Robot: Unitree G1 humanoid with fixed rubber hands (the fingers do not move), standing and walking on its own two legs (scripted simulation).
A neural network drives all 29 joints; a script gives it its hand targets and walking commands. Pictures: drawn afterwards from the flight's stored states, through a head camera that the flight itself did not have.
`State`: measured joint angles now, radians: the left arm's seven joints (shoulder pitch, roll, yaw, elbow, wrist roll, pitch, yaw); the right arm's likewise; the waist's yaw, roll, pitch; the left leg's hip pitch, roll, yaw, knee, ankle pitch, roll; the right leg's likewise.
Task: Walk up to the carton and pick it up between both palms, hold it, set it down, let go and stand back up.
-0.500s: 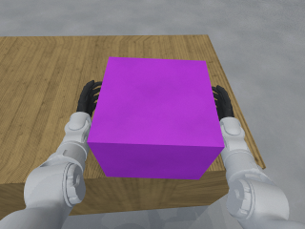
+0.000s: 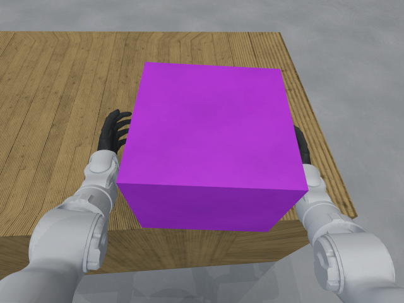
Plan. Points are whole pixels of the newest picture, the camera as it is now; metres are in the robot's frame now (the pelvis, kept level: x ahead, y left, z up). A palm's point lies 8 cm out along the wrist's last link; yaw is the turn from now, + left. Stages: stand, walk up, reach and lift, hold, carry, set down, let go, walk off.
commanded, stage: set down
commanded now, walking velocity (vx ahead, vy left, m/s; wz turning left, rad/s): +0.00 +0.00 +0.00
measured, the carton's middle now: (209, 150) +0.43 +0.01 +0.01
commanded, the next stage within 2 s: none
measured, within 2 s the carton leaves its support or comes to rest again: neither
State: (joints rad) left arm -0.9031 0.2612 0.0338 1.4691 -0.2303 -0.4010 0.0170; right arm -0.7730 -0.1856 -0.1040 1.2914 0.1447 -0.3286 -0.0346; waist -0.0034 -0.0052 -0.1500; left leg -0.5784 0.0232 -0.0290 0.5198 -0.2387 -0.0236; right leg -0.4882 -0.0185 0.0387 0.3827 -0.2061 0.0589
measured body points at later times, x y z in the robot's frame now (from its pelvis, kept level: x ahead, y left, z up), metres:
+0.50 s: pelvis -0.03 +0.00 +0.00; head +0.05 +0.02 +0.44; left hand +0.39 +0.23 +0.02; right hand +0.39 -0.22 +0.03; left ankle -0.02 +0.12 -0.73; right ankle -0.03 -0.16 -0.74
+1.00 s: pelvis -0.06 +0.00 -0.01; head +0.01 +0.02 +0.44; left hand +0.31 +0.24 +0.01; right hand +0.32 -0.22 +0.02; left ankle -0.02 +0.12 -0.74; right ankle -0.03 -0.16 -0.74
